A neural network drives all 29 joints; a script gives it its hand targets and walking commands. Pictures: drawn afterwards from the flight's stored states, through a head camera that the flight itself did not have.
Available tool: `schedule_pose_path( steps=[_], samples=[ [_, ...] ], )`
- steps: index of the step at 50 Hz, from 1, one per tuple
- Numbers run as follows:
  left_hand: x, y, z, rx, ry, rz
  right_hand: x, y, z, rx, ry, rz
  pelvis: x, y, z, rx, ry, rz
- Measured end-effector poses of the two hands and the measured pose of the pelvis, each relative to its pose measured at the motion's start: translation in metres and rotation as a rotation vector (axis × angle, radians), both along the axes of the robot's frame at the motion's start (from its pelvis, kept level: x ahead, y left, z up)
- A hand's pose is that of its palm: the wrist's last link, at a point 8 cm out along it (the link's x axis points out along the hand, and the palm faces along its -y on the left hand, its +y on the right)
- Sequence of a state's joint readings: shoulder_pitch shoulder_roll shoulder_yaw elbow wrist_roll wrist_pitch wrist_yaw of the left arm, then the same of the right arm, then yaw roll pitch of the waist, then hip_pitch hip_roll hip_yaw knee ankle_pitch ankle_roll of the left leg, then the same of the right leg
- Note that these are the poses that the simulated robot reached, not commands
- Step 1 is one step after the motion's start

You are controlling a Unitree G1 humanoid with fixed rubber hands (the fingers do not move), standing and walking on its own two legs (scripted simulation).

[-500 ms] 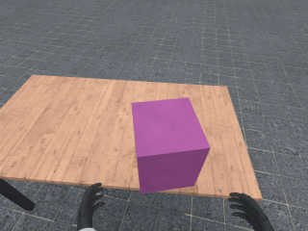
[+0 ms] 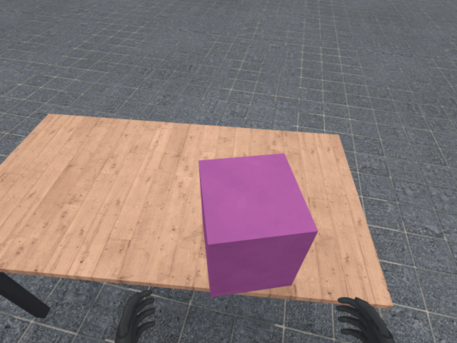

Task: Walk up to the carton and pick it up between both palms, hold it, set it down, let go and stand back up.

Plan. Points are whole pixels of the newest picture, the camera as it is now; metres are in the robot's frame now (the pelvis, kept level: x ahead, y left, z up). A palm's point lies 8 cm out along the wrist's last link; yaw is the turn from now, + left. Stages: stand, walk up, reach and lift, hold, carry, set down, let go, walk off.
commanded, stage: set down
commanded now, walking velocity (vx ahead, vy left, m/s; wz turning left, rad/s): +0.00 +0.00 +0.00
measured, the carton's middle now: (247, 225) +0.41 -0.01 -0.08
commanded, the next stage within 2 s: let go in 1.26 s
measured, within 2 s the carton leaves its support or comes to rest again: neither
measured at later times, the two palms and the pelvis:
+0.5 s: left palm out of the picture +0.14 +0.20 -0.07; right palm out of the picture +0.17 -0.23 -0.07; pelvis +0.00 +0.01 +0.00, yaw +0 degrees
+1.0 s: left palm out of the picture +0.14 +0.23 -0.08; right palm out of the picture +0.17 -0.21 -0.08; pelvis +0.01 +0.02 +0.01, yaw +0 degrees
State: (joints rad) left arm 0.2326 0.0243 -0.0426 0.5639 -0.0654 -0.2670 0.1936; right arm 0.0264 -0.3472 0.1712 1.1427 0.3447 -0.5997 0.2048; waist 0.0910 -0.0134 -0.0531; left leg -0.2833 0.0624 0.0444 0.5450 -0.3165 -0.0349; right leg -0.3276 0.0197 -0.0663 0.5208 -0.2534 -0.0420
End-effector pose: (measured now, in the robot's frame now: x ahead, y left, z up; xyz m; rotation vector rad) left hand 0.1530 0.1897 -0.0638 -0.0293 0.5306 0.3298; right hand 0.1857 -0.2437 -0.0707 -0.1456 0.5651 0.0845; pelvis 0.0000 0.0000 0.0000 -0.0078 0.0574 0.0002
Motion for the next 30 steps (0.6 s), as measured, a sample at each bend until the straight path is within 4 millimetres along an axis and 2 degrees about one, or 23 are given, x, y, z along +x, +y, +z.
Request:
schedule_pose_path(
  steps=[10,30],
  samples=[
    [-0.008,0.006,-0.005,-0.009,0.04,-0.001,-0.007,0.006,-0.002,-0.007,0.031,-0.016,0.008,0.006,0.003,-0.008,-0.003,0.002],
    [-0.009,0.017,-0.008,-0.005,0.093,-0.043,-0.014,0.012,0.0,-0.03,0.067,-0.041,0.003,0.013,0.004,-0.016,-0.045,0.003]
  ],
)
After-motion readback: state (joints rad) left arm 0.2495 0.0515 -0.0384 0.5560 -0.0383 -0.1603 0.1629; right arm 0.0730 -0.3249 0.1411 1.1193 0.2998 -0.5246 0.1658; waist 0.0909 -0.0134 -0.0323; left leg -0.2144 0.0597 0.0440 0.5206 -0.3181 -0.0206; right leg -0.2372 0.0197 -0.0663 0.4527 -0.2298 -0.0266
